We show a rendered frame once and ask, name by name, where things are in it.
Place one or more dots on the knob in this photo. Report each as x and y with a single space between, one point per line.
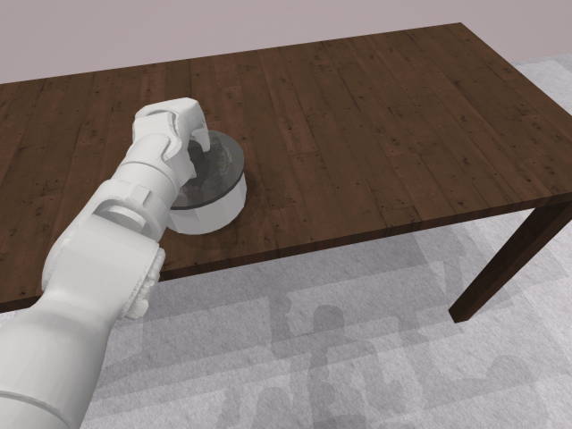
196 153

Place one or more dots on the robot left hand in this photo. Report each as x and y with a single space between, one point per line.
190 109

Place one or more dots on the lid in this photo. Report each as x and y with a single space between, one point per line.
219 174

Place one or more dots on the pot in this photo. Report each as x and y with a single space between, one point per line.
211 217

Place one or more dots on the table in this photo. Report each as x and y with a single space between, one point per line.
345 140

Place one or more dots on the robot left forearm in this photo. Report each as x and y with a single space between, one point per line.
144 186

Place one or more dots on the robot left upper arm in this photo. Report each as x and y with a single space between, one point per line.
51 355

